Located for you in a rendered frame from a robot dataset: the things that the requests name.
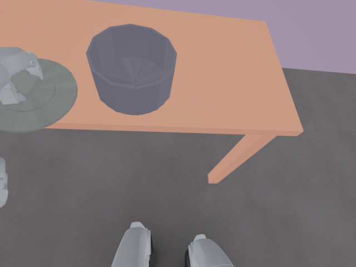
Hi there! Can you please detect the lid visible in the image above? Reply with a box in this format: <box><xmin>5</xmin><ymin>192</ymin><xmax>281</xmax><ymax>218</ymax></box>
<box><xmin>0</xmin><ymin>58</ymin><xmax>78</xmax><ymax>133</ymax></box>

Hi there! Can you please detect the table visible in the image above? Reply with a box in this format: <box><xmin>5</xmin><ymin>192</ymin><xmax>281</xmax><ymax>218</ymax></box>
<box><xmin>0</xmin><ymin>0</ymin><xmax>304</xmax><ymax>184</ymax></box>

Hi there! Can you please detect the pot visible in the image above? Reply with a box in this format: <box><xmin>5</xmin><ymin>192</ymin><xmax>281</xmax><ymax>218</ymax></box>
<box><xmin>86</xmin><ymin>24</ymin><xmax>177</xmax><ymax>116</ymax></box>

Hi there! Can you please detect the knob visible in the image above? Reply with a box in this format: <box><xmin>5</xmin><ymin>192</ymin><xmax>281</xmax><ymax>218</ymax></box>
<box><xmin>10</xmin><ymin>71</ymin><xmax>42</xmax><ymax>99</ymax></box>

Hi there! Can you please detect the left robot thigh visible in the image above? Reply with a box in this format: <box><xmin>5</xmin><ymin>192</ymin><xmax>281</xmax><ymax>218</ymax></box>
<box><xmin>111</xmin><ymin>227</ymin><xmax>151</xmax><ymax>267</ymax></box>

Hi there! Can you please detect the left robot hand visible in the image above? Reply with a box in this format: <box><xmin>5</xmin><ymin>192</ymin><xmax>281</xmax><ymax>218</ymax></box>
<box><xmin>0</xmin><ymin>47</ymin><xmax>43</xmax><ymax>105</ymax></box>

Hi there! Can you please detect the left robot shin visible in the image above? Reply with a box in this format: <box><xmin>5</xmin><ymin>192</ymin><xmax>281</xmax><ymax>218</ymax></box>
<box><xmin>130</xmin><ymin>222</ymin><xmax>150</xmax><ymax>267</ymax></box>

